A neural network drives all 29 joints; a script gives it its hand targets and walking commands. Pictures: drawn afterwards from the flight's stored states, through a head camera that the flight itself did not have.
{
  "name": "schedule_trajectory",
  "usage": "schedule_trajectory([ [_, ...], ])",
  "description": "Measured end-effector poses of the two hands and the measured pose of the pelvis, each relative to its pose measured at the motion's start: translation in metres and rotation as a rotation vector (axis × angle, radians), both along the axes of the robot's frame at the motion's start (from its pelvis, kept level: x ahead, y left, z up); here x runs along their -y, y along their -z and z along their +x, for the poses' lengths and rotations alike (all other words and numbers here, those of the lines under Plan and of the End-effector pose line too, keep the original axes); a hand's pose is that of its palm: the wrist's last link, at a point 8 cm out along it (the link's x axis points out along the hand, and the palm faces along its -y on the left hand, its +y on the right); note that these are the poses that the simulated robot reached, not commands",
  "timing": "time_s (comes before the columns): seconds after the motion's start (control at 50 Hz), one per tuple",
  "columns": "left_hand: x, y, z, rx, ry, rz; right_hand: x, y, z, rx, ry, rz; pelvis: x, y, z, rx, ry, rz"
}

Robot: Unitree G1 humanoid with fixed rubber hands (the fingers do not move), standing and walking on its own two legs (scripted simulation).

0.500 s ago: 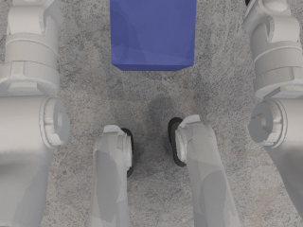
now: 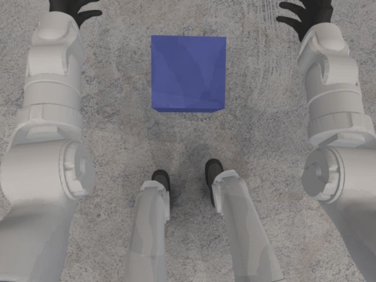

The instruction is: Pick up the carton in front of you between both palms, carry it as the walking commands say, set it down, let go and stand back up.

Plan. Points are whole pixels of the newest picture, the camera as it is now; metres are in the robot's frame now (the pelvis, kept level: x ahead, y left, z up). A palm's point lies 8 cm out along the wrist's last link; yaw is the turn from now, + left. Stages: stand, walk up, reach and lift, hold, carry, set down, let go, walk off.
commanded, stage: let go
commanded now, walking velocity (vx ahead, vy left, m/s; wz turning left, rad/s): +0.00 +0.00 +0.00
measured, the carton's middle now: (187, 80) +0.52 -0.03 -0.49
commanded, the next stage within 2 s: stand in 1.42 s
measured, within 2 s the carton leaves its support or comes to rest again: neither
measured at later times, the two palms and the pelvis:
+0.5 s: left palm (24, 104) +0.43 +0.19 +0.00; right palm out of the picture +0.39 -0.25 +0.01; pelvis +0.05 -0.01 +0.11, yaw +0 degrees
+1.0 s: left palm out of the picture +0.27 +0.24 +0.09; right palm out of the picture +0.25 -0.23 +0.09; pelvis +0.09 +0.01 +0.16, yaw -1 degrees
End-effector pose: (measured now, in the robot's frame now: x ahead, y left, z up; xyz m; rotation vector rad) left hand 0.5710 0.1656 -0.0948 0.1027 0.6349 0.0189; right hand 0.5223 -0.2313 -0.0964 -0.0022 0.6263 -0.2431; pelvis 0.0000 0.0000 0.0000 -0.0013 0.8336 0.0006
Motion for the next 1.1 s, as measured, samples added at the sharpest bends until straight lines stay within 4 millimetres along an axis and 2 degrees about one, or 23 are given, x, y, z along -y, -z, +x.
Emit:
schedule_trajectory([
  [0.1, -0.001, -0.018, -0.009, -0.015, -0.001, 0.031, -0.001, -0.018, -0.007, -0.020, -0.036, -0.023, 0.001, -0.024, 0.006, 0.012, 0.001, 0.003],
  [0.2, -0.006, -0.031, -0.039, -0.048, -0.020, 0.086, 0.000, -0.031, -0.029, -0.073, -0.110, -0.068, 0.003, -0.049, 0.018, 0.043, 0.000, 0.010],
  [0.34, -0.016, -0.056, -0.097, -0.087, -0.036, 0.103, 0.011, -0.061, -0.077, -0.137, -0.180, -0.103, 0.008, -0.081, 0.037, 0.136, -0.001, 0.014],
  [0.48, -0.024, -0.090, -0.139, -0.092, -0.026, 0.096, 0.018, -0.098, -0.123, -0.148, -0.184, -0.092, 0.011, -0.105, 0.052, 0.241, 0.001, 0.011],
  [0.78, -0.052, -0.150, -0.249, -0.128, -0.015, 0.090, 0.006, -0.161, -0.234, -0.174, -0.180, -0.082, 0.003, -0.145, 0.078, 0.561, 0.007, -0.001],
  [0.86, -0.060, -0.165, -0.274, -0.131, -0.016, 0.090, 0.003, -0.175, -0.258, -0.181, -0.177, -0.081, -0.001, -0.153, 0.086, 0.662, 0.007, -0.005],
  [0.96, -0.068, -0.179, -0.297, -0.135, -0.019, 0.089, -0.001, -0.185, -0.273, -0.180, -0.184, -0.078, -0.005, -0.158, 0.092, 0.765, 0.009, -0.009],
  [1.1, -0.075, -0.187, -0.314, -0.152, -0.026, 0.086, -0.007, -0.188, -0.270, -0.179, -0.209, -0.079, -0.009, -0.159, 0.095, 0.864, 0.007, -0.010],
])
